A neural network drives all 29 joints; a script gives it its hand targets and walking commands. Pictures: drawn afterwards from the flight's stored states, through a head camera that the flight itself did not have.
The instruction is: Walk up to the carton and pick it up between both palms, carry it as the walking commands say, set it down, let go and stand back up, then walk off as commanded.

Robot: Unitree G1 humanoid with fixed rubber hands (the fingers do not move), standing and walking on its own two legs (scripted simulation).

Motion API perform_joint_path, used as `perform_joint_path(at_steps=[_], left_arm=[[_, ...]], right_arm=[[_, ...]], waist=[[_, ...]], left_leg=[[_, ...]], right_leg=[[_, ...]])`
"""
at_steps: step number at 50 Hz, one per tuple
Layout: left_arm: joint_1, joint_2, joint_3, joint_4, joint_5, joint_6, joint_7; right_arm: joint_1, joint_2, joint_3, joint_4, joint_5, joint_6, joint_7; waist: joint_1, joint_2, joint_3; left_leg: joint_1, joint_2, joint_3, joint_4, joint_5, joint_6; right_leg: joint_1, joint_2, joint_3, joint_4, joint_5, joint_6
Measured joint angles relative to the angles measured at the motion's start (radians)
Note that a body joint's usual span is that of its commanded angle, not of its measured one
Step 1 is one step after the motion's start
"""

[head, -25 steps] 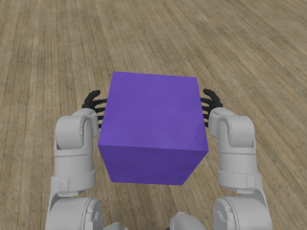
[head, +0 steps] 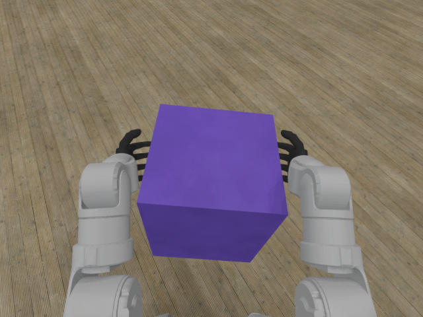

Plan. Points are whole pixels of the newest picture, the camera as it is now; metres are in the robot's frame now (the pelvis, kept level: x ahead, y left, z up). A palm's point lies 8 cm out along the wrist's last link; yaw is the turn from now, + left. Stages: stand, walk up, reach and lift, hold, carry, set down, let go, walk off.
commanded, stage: carry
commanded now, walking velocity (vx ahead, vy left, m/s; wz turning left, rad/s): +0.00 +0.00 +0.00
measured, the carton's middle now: (208, 190) +0.35 +0.02 +0.02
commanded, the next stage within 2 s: none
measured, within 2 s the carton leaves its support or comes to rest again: neither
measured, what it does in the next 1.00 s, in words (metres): shifts its weight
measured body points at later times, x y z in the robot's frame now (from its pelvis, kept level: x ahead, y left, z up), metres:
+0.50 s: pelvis -0.07 +0.00 +0.01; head -0.10 +0.00 +0.46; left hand +0.28 +0.15 +0.13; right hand +0.29 -0.16 +0.14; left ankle +0.02 +0.09 -0.72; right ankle +0.05 -0.12 -0.72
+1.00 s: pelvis -0.10 +0.01 -0.01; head -0.08 +0.01 +0.44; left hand +0.25 +0.19 +0.09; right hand +0.27 -0.11 +0.08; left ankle +0.03 +0.10 -0.72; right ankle +0.05 -0.12 -0.72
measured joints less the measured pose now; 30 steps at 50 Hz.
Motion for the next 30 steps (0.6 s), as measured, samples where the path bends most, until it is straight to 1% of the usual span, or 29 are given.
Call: perform_joint_path(at_steps=[1,2,4,6,10,14,18,20,22,23,25,27,28,30], left_arm=[[-0.008,0.001,-0.003,0.017,-0.002,-0.004,0.000],[-0.019,0.003,-0.005,0.041,-0.005,-0.008,0.000],[-0.028,0.001,-0.014,0.084,-0.003,-0.013,-0.001],[-0.021,0.000,-0.034,0.096,0.001,-0.007,-0.001],[-0.016,-0.006,-0.043,0.098,0.001,-0.002,-0.001],[-0.033,-0.005,-0.040,0.162,0.000,-0.010,-0.002],[-0.056,0.016,-0.056,0.200,0.000,0.015,-0.001],[-0.084,0.019,-0.047,0.232,0.002,0.024,-0.001],[-0.098,0.018,-0.041,0.263,0.006,0.026,-0.002],[-0.100,0.020,-0.041,0.272,0.006,0.030,-0.001],[-0.098,0.026,-0.047,0.275,0.001,0.039,-0.001],[-0.096,0.024,-0.045,0.283,0.003,0.039,0.001],[-0.105,0.024,-0.041,0.286,0.003,0.044,0.002],[-0.122,0.031,-0.033,0.276,0.000,0.051,0.003]], right_arm=[[0.008,-0.002,0.001,-0.004,-0.003,0.000,0.000],[0.013,-0.006,0.002,-0.002,-0.003,0.004,-0.001],[0.025,-0.014,0.003,0.009,-0.006,0.012,0.001],[0.037,-0.019,-0.001,0.010,-0.005,0.024,0.006],[0.026,-0.039,0.003,0.011,0.002,0.050,0.008],[-0.020,-0.078,0.025,0.089,0.019,0.063,0.008],[-0.088,-0.106,0.038,0.193,0.029,0.066,0.021],[-0.117,-0.117,0.044,0.235,0.032,0.068,0.024],[-0.125,-0.122,0.045,0.262,0.033,0.071,0.027],[-0.128,-0.122,0.045,0.275,0.034,0.072,0.028],[-0.134,-0.121,0.047,0.291,0.035,0.073,0.028],[-0.129,-0.116,0.039,0.300,0.031,0.069,0.030],[-0.132,-0.115,0.035,0.297,0.030,0.074,0.030],[-0.142,-0.112,0.034,0.281,0.027,0.081,0.029]], waist=[[0.006,0.011,0.002],[0.007,0.017,0.001],[0.003,0.010,-0.014],[0.000,0.001,-0.021],[-0.011,0.003,-0.034],[-0.031,-0.006,-0.075],[-0.041,-0.010,-0.098],[-0.041,-0.010,-0.097],[-0.040,-0.009,-0.096],[-0.038,-0.011,-0.096],[-0.030,-0.011,-0.093],[-0.022,-0.008,-0.086],[-0.018,-0.008,-0.075],[-0.014,-0.008,-0.048]], left_leg=[[0.004,0.007,-0.001,0.004,0.001,-0.003],[0.005,0.009,-0.004,0.005,0.008,-0.005],[0.015,-0.002,-0.004,-0.019,0.026,-0.005],[0.035,-0.015,0.001,-0.049,0.051,-0.003],[0.061,-0.021,0.008,-0.083,0.083,-0.003],[0.071,-0.036,0.011,-0.124,0.074,-0.009],[0.073,-0.043,0.026,-0.158,0.108,-0.010],[0.066,-0.040,0.027,-0.150,0.129,-0.006],[0.061,-0.040,0.025,-0.145,0.138,0.000],[0.058,-0.042,0.026,-0.142,0.125,0.003],[0.051,-0.045,0.030,-0.140,0.092,-0.003],[0.046,-0.048,0.033,-0.149,0.075,-0.007],[0.045,-0.048,0.037,-0.154,0.087,-0.006],[0.036,-0.044,0.044,-0.153,0.131,0.007]], right_leg=[[0.010,0.003,-0.007,-0.012,0.033,-0.002],[0.015,0.004,-0.012,-0.013,0.030,-0.004],[0.017,-0.006,-0.016,-0.012,0.013,-0.006],[0.027,-0.018,-0.015,-0.016,0.015,-0.007],[0.049,-0.021,-0.012,-0.045,0.048,-0.008],[0.056,-0.033,-0.014,-0.080,0.050,-0.003],[0.054,-0.044,-0.015,-0.114,0.101,0.001],[0.049,-0.045,-0.016,-0.114,0.129,0.000],[0.047,-0.047,-0.022,-0.110,0.125,-0.003],[0.044,-0.049,-0.021,-0.109,0.120,-0.002],[0.033,-0.051,-0.013,-0.107,0.094,0.003],[0.026,-0.053,-0.010,-0.115,0.071,0.009],[0.026,-0.053,-0.009,-0.122,0.083,0.010],[0.015,-0.054,-0.008,-0.118,0.108,0.012]])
